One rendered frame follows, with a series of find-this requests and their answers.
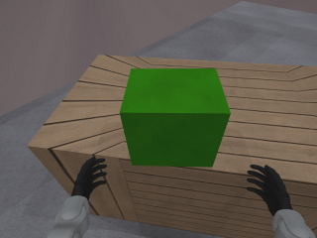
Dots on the right robot forearm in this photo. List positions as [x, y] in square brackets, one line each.
[288, 223]

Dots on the right robot hand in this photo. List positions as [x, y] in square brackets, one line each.
[273, 190]

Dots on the carton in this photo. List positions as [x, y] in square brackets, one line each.
[174, 117]

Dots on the left robot hand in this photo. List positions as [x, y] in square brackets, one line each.
[84, 183]

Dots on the pedestal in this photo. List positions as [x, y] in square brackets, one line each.
[273, 122]

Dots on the left robot forearm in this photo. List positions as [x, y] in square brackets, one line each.
[72, 221]

